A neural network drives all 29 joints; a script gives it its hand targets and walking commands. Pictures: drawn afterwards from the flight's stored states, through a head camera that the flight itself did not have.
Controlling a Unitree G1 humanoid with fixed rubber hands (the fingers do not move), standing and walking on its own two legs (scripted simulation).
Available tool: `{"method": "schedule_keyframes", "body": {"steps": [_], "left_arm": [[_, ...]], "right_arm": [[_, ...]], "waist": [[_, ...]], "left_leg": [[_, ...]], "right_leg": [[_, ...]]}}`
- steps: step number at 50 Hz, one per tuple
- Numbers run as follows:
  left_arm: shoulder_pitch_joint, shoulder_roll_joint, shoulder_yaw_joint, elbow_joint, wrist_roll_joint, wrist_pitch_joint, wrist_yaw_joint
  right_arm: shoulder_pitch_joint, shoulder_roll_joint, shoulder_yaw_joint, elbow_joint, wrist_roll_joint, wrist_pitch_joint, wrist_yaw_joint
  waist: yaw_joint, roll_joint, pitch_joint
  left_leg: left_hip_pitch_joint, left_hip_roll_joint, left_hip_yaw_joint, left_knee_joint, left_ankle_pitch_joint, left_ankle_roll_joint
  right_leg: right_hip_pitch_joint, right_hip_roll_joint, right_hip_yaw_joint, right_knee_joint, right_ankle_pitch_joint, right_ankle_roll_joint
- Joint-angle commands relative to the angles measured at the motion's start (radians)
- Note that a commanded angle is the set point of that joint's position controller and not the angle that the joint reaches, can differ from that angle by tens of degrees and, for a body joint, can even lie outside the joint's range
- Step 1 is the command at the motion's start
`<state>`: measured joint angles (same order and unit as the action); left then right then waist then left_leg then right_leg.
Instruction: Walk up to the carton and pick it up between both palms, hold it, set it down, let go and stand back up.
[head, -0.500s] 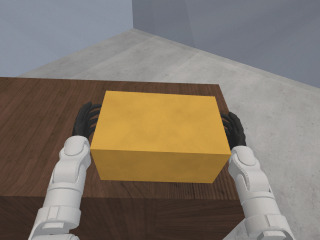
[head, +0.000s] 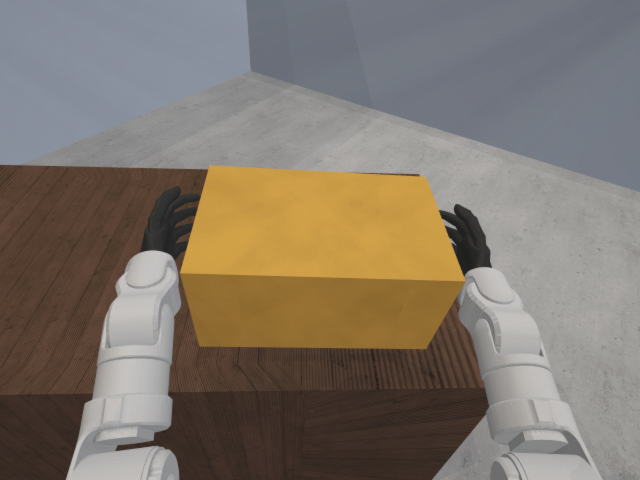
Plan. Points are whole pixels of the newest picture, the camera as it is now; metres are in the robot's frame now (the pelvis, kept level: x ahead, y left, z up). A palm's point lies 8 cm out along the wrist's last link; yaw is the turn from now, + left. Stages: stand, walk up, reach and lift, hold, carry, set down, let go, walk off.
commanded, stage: reach and lift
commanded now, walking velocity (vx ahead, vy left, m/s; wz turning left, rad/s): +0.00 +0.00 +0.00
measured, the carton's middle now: (318, 257) +0.38 -0.01 +0.11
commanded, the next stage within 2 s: hold in 0.82 s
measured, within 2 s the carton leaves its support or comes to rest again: neither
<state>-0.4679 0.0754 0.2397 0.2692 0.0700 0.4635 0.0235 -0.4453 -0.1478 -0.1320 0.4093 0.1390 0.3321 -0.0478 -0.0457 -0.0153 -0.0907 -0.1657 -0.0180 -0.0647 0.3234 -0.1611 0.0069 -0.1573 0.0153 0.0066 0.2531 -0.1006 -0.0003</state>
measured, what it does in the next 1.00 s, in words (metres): stands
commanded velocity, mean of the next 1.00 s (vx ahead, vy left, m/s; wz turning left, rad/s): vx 0.00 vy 0.00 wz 0.00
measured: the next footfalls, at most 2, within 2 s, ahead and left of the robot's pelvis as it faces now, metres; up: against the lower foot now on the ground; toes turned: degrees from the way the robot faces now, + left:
none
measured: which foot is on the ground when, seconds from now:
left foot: down 0.00-1.00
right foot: down 0.00-1.00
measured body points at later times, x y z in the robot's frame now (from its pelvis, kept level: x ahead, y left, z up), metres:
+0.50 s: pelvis +0.00 +0.00 +0.00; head -0.03 +0.02 +0.45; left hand +0.38 +0.19 +0.15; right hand +0.37 -0.20 +0.14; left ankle +0.01 +0.11 -0.75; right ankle +0.02 -0.12 -0.75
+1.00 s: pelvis +0.00 +0.00 +0.00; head -0.04 +0.02 +0.45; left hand +0.37 +0.19 +0.18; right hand +0.36 -0.20 +0.16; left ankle +0.01 +0.11 -0.75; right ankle +0.02 -0.12 -0.75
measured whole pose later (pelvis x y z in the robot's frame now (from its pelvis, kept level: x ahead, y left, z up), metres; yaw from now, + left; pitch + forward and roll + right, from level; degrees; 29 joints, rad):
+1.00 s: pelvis +0.00 +0.00 +0.00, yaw +0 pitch -1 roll -1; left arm -0.50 0.09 0.27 0.15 0.09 0.61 0.01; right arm -0.51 -0.19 -0.08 0.37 0.23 0.42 -0.09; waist -0.04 -0.01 -0.09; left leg -0.14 -0.01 -0.06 0.34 -0.18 0.01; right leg -0.12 0.03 0.01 0.25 -0.10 0.00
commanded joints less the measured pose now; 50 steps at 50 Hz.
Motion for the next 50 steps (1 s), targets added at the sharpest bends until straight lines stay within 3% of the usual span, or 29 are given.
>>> {"method": "schedule_keyframes", "body": {"steps": [1, 10, 25, 40, 46, 50], "left_arm": [[-0.638, -0.552, -0.494, -0.17, -0.1, -0.035, -0.171], [-0.667, -0.563, -0.482, -0.147, -0.098, -0.033, -0.176], [-0.653, -0.56, -0.505, -0.223, -0.102, 0.002, -0.172], [-0.667, -0.534, -0.486, -0.257, -0.101, 0.055, -0.177], [-0.675, -0.517, -0.503, -0.329, -0.121, 0.087, -0.166], [-0.679, -0.496, -0.471, -0.317, -0.116, 0.126, -0.176]], "right_arm": [[-0.833, 0.522, 0.425, -0.341, 0.078, -0.089, 0.153], [-0.865, 0.527, 0.417, -0.318, 0.078, -0.094, 0.146], [-0.855, 0.493, 0.439, -0.366, 0.127, -0.065, 0.131], [-0.876, 0.478, 0.435, -0.389, 0.152, -0.02, 0.128], [-0.923, 0.5, 0.499, -0.457, 0.211, 0.004, 0.11], [-0.926, 0.491, 0.481, -0.439, 0.218, 0.045, 0.094]], "waist": [[0.003, 0.019, -0.391], [-0.008, 0.019, -0.407], [-0.019, 0.036, -0.407], [-0.018, 0.03, -0.403], [0.018, 0.022, -0.46], [0.017, 0.017, -0.408]], "left_leg": [[0.042, -0.034, 0.039, -0.057, 0.109, -0.037], [0.065, -0.035, 0.04, -0.043, 0.157, -0.043], [0.121, -0.033, 0.03, -0.011, 0.288, -0.069], [0.108, -0.034, 0.035, -0.017, 0.262, -0.062], [0.099, -0.036, 0.039, 0.005, 0.339, -0.051], [0.064, -0.034, 0.044, -0.017, 0.275, -0.041]], "right_leg": [[0.209, 0.021, -0.022, 0.007, 0.141, 0.002], [0.226, 0.025, -0.026, 0.012, 0.176, 0.004], [0.233, 0.041, -0.031, 0.016, 0.251, -0.002], [0.247, 0.038, -0.027, 0.018, 0.267, 0.002], [0.289, 0.045, -0.015, 0.031, 0.313, 0.003], [0.281, 0.035, -0.002, 0.017, 0.254, 0.002]]}}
